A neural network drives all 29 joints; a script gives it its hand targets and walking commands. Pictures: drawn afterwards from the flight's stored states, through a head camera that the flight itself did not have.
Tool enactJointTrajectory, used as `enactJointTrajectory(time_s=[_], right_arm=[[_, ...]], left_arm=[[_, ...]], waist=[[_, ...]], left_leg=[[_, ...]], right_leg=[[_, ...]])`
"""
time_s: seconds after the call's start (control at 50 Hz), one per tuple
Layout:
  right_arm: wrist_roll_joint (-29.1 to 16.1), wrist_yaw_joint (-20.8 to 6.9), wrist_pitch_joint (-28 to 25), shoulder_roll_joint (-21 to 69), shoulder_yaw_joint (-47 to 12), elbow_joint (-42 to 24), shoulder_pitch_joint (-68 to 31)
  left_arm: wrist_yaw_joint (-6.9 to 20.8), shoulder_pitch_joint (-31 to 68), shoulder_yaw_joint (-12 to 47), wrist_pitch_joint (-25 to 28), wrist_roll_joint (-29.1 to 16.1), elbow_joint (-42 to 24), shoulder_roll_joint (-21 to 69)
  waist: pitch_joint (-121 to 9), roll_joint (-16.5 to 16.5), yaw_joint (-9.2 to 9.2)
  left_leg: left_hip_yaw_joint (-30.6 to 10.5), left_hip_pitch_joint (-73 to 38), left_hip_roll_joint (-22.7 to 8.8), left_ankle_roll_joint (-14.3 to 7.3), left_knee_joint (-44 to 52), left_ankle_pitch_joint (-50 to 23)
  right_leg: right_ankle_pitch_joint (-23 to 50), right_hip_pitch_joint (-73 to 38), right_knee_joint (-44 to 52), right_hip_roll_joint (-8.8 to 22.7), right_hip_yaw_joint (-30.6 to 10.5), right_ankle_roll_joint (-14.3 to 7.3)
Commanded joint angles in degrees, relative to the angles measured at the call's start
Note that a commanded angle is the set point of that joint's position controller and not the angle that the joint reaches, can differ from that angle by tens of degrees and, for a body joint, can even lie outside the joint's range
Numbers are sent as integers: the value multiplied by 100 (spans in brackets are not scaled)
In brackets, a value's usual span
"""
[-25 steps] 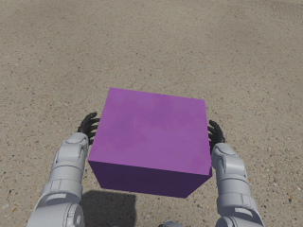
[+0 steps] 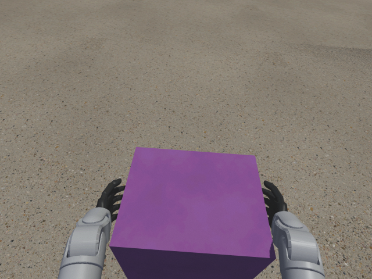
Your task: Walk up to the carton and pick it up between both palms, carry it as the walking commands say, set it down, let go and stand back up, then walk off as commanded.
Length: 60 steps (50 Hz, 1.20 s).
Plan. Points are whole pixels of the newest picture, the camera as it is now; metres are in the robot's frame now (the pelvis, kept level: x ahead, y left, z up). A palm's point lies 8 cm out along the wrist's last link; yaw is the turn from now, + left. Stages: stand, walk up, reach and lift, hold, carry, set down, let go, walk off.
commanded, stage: reach and lift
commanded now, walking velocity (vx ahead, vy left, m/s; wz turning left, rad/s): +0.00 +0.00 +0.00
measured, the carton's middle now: (190, 219) +0.28 -0.04 -0.04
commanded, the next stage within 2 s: hold in 1.42 s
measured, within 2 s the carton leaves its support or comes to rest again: neither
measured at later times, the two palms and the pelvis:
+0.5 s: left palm (88, 223) +0.26 +0.17 +0.03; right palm (266, 208) +0.25 -0.20 +0.03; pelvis -0.02 -0.01 +0.00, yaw +0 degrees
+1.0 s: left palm (86, 225) +0.25 +0.17 +0.03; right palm (264, 206) +0.26 -0.20 +0.04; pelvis -0.02 -0.02 +0.00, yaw +0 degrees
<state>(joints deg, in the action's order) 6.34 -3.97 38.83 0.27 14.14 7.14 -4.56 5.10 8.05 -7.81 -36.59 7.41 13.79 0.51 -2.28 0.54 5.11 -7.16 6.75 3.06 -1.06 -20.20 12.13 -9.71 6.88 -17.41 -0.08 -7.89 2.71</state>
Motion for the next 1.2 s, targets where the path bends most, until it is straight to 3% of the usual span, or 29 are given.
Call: enactJointTrajectory(time_s=[0.0, 0.06, 0.08, 0.1, 0.14, 0.16, 0.2, 0.22, 0.3, 0.34, 0.4, 0.42, 0.46, 0.48, 0.54, 0.56, 0.58, 0.66, 0.68, 0.72, 0.74, 0.76, 0.82, 0.88, 0.9, 0.92, 0.96, 1.08, 1.18], right_arm=[[-1318, -1154, -90, 4926, -4052, -1165, -3188], [-1227, -1158, 27, 4823, -3850, -1040, -3258], [-1192, -1141, 92, 4896, -3793, -1008, -3328], [-1173, -1152, 92, 4800, -3760, -1009, -3464], [-1222, -1134, 82, 4965, -3848, -1074, -3655], [-1124, -1145, 96, 4844, -3660, -837, -3693], [-1152, -1137, 60, 5051, -3739, -870, -3795], [-1153, -1156, 57, 4998, -3634, -724, -3945], [-1064, -1154, 53, 5141, -3574, -684, -4084], [-1141, -1162, 9, 5242, -3703, -768, -4261], [-1067, -1152, 40, 5226, -3708, -653, -4096], [-1057, -1163, 19, 5202, -3658, -691, -4032], [-1056, -1175, 17, 5311, -3584, -317, -4012], [-1071, -1166, -41, 5311, -3690, -616, -4382], [-1135, -1176, -60, 5437, -3735, -493, -4301], [-1109, -1164, -29, 5419, -3704, -376, -4245], [-1209, -1184, -84, 5466, -3756, -540, -4438], [-1159, -1181, -61, 5526, -3722, -396, -4305], [-1140, -1189, -44, 5470, -3721, -443, -4511], [-1210, -1210, -64, 5508, -3764, -435, -4445], [-1193, -1201, -71, 5497, -3743, -584, -4526], [-1194, -1198, -59, 5437, -3694, -436, -4486], [-1137, -1202, -48, 5476, -3696, -489, -4471], [-1084, -1228, -13, 5434, -3614, -291, -4188], [-1203, -1231, -59, 5447, -3789, -533, -4307], [-1219, -1215, -86, 5369, -3742, -603, -4350], [-1142, -1199, -17, 5252, -3741, -529, -4109], [-1106, -1182, -24, 5107, -3788, -694, -3758], [-1205, -1116, -31, 5078, -4031, -1059, -3612]], left_arm=[[931, 2910, 3643, 141, -1208, -1336, 5061], [922, 3209, 3493, -12, -1100, -1340, 4937], [966, 3230, 3395, -40, -1085, -1281, 4860], [993, 3134, 3250, -87, -968, -1026, 4817], [1020, 3357, 3336, -77, -1045, -1276, 4848], [1002, 3521, 3096, -77, -964, -982, 4788], [1066, 3843, 3228, -32, -1070, -1342, 4763], [1056, 3921, 3166, -60, -1048, -1161, 4807], [1178, 3946, 3007, -38, -1031, -933, 4822], [1194, 4070, 3006, -2, -1060, -1053, 4801], [1219, 4022, 3070, -35, -1174, -1028, 4876], [1221, 3797, 3095, -56, -1115, -1020, 4897], [1213, 4226, 3028, -35, -1043, -1116, 4741], [1242, 4056, 3006, -18, -1071, -922, 4807], [1283, 4347, 3137, 36, -1176, -1188, 4808], [1298, 4254, 3045, 0, -1160, -1060, 4805], [1310, 4434, 3120, 45, -1214, -1227, 4842], [1302, 4323, 3061, 15, -1157, -1229, 4742], [1322, 4291, 2951, -27, -1113, -941, 4744], [1302, 4365, 3022, 8, -1128, -1208, 4793], [1318, 4189, 2958, 2, -1100, -1173, 4768], [1306, 4244, 2937, -36, -1072, -1071, 4748], [1320, 4191, 2926, -59, -1063, -1070, 4771], [1310, 4144, 2961, -81, -1065, -1132, 4772], [1282, 4063, 3029, -42, -1099, -1323, 4860], [1240, 4168, 3061, -73, -1089, -1392, 4847], [1239, 3881, 3024, -126, -1085, -1230, 4813], [1149, 3540, 3049, -169, -1003, -1447, 4704], [1074, 3591, 3391, -131, -1237, -2034, 4709]], waist=[[-1976, -73, -110], [-1476, -104, -171], [-1329, 114, -237], [-1300, 30, -307], [-1324, -56, -352], [-956, -44, -343], [-1179, -96, -399], [-1005, -147, -310], [-1085, 8, -403], [-1322, 9, -494], [-1346, 251, -436], [-1445, 181, -445], [-1209, -107, -467], [-1299, 219, -506], [-1593, -29, -494], [-1424, 94, -459], [-1593, -104, -506], [-1742, 2, -578], [-1461, 67, -594], [-1586, -66, -562], [-1713, 95, -611], [-1623, -182, -606], [-1536, 5, -628], [-1502, -132, -539], [-1759, -163, -634], [-1712, -452, -610], [-1486, -32, -552], [-1328, -214, -557], [-1535, -48, -524]], left_leg=[[56, -858, 165, 192, 243, -3160], [80, -785, 190, 146, 400, -2316], [82, -680, 167, 98, 437, -2096], [117, -613, 187, 70, 478, -1924], [148, -658, 162, 77, 472, -1851], [140, -463, 188, 76, 499, -1344], [183, -534, 193, 73, 446, -1438], [182, -484, 202, 94, 481, -1182], [234, -460, 213, 89, 428, -966], [252, -471, 217, 83, 356, -983], [204, -496, 142, 96, 353, -1156], [239, -518, 157, 137, 342, -1328], [293, -376, 215, 125, 387, -860], [253, -386, 172, 82, 340, -841], [333, -385, 209, 137, 266, -919], [328, -408, 205, 104, 292, -917], [311, -323, 194, 113, 276, -897], [323, -272, 205, 129, 236, -1006], [375, -240, 246, 105, 256, -729], [338, -266, 236, 114, 273, -836], [332, -327, 223, 95, 238, -890], [384, -164, 246, 137, 288, -810], [347, -349, 259, 114, 273, -948], [346, -416, 215, 147, 359, -833], [329, -513, 219, 148, 298, -1244], [325, -382, 229, 176, 336, -1221], [247, -506, 187, 158, 346, -1200], [255, -546, 194, 175, 386, -1401], [220, -664, 200, 139, 373, -1773]], right_leg=[[2634, -1045, -9, -602, 415, -45], [2017, -917, 80, -572, 438, -108], [1945, -949, 84, -565, 448, -101], [1844, -924, 117, -532, 454, -110], [1782, -912, 107, -534, 424, -121], [1393, -839, 72, -489, 453, -167], [1461, -742, 41, -506, 401, -174], [1202, -669, 43, -486, 448, -194], [1012, -737, 59, -518, 446, -183], [1031, -789, 21, -490, 405, -175], [1113, -769, -1, -540, 462, -187], [1329, -850, -2, -562, 481, -185], [908, -727, 47, -493, 420, -210], [833, -740, 20, -502, 408, -190], [925, -832, -27, -510, 439, -190], [828, -693, 24, -494, 423, -185], [863, -782, -25, -504, 446, -206], [1027, -927, -58, -500, 425, -184], [686, -715, 36, -486, 401, -172], [826, -783, -27, -492, 415, -192], [909, -845, -27, -491, 430, -160], [865, -929, -20, -486, 419, -182], [940, -825, 19, -505, 419, -179], [788, -753, 64, -524, 448, -207], [1184, -859, -13, -539, 461, -204], [1232, -1013, -20, -535, 420, -235], [1163, -868, 22, -565, 481, -214], [1355, -835, 47, -571, 486, -237], [1698, -935, 4, -586, 483, -216]])
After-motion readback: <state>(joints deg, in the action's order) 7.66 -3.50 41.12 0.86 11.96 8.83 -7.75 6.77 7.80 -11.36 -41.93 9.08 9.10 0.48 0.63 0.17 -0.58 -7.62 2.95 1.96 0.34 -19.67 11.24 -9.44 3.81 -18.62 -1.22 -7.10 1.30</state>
